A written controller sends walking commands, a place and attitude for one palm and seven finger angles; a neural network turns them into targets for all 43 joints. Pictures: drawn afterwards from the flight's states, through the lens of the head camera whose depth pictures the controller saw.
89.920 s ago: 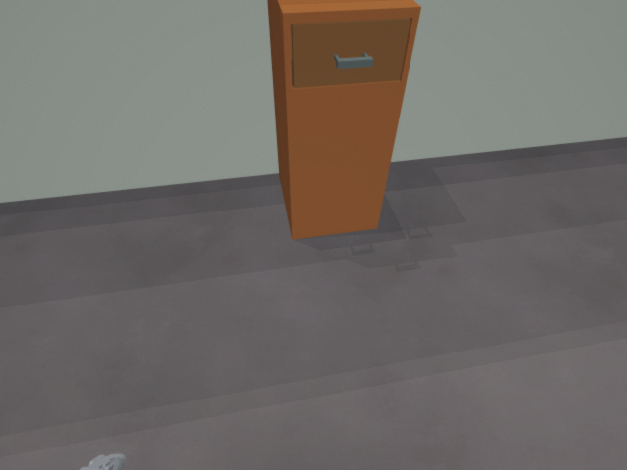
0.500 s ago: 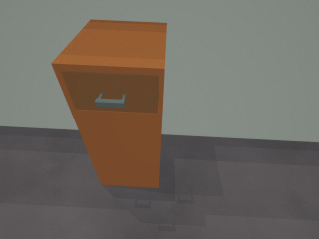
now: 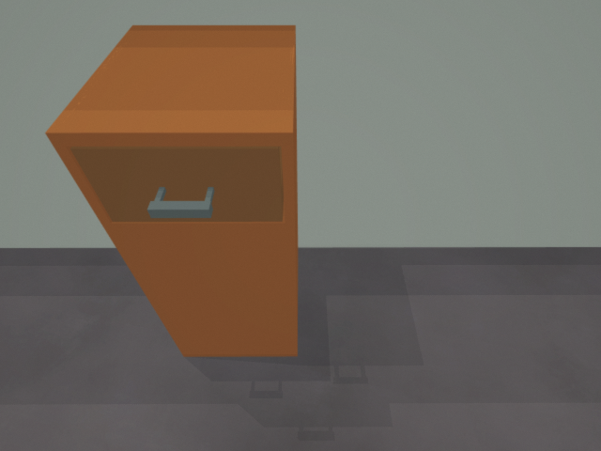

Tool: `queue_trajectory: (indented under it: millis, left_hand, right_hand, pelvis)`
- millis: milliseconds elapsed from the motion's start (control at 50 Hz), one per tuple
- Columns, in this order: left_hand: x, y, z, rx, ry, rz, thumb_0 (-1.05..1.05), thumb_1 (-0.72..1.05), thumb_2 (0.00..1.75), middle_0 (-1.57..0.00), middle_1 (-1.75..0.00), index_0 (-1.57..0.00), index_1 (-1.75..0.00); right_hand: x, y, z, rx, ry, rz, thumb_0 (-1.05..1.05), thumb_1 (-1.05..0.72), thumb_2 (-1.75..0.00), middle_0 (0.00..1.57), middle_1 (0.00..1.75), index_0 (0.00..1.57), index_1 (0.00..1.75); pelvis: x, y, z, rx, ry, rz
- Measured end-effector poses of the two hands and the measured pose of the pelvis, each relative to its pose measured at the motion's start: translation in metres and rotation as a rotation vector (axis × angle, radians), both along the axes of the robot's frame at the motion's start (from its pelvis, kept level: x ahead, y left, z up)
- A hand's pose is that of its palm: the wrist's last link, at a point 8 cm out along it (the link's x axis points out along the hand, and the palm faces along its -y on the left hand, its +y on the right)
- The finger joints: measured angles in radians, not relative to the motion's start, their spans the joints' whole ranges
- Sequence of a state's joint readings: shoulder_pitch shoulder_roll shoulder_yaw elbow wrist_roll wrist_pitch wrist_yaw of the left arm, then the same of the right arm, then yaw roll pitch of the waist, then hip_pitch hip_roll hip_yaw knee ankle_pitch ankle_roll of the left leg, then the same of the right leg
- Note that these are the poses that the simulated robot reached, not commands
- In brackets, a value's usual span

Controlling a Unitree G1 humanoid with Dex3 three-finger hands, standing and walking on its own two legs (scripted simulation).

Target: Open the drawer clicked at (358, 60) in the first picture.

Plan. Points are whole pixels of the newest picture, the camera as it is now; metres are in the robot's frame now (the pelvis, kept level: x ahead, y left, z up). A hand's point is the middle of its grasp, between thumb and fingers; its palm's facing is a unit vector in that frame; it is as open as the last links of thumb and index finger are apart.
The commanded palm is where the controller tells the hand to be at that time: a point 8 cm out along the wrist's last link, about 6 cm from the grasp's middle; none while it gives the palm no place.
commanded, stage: come to a stop and stand still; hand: left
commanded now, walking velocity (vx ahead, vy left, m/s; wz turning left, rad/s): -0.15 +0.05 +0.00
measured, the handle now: (183, 201) +0.51 +0.24 +0.02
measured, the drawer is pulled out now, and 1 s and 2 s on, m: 0.00 0.00 0.00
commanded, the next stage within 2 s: look again from close up in 0.70 s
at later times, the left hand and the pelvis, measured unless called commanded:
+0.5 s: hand out of the picture +0.01 +0.19 -0.16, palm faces +0.01 -0.97 -0.23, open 7.3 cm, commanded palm none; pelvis -0.03 +0.01 +0.00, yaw +0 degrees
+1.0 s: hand out of the picture -0.03 +0.16 -0.16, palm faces +0.02 -0.98 -0.17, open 7.3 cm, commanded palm none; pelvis -0.02 +0.00 +0.01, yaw +0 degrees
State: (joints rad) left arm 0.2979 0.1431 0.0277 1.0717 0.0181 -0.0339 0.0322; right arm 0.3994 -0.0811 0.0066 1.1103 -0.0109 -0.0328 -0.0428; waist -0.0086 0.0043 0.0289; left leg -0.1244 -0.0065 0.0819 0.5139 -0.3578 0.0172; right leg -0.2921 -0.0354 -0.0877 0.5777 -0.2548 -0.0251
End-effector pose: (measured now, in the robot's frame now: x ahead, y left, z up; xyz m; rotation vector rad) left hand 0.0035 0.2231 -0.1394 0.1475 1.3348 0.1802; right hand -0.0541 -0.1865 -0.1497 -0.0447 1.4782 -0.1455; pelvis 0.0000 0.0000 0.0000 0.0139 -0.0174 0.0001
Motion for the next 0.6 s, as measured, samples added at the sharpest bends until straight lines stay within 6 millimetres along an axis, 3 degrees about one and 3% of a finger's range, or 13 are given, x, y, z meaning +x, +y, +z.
queue_trajectory:
  millis: [120,240,380,600]
  left_hand:
    - [0.027,0.005,0.005,0.023,-0.05,-0.001,0.02,0.94,0.9,-0.2,-0.3,-0.2,-0.3]
    - [0.033,0.005,0.006,0.021,-0.081,-0.006,0.01,0.94,0.9,-0.2,-0.3,-0.2,-0.3]
    - [0.016,0.012,0.002,0.02,-0.086,-0.053,0.0,0.93,0.9,-0.2,-0.3,-0.2,-0.3]
    - [-0.022,0.016,0.013,0.015,-0.032,-0.035,0.0,0.91,0.9,-0.2,-0.3,-0.2,-0.3]
  right_hand:
    - [0.025,-0.001,0.001,0.002,-0.018,0.007,0.0,-0.91,-0.9,0.2,0.29,0.2,0.3]
    - [0.037,-0.02,0.002,-0.049,-0.06,0.029,0.02,-0.93,-0.9,0.2,0.29,0.2,0.3]
    - [0.053,-0.039,0.007,-0.1,-0.206,0.038,0.01,-0.92,-0.9,0.2,0.29,0.2,0.3]
    - [0.044,-0.027,0.008,-0.056,-0.2,0.098,0.0,-0.92,-0.9,0.2,0.29,0.2,0.3]
  pelvis:
    - [0.002,-0.001,0.003,0.0,0.016,0.011]
    - [-0.01,0.001,0.002,0.004,0.008,0.0]
    - [-0.026,0.007,-0.002,-0.003,-0.002,-0.004]
    - [-0.032,0.011,0.006,0.0,-0.012,-0.003]
